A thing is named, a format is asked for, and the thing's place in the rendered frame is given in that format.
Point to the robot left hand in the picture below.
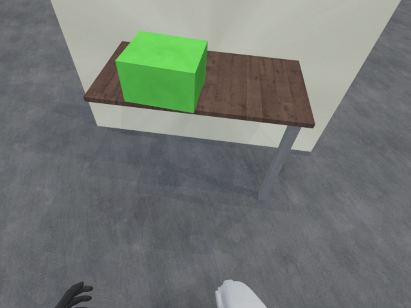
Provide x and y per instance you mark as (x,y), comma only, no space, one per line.
(68,300)

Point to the carton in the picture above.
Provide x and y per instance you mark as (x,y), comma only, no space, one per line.
(163,71)

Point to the right robot thigh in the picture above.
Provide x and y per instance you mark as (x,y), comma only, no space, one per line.
(237,295)

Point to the table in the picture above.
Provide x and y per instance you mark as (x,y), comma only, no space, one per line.
(244,87)

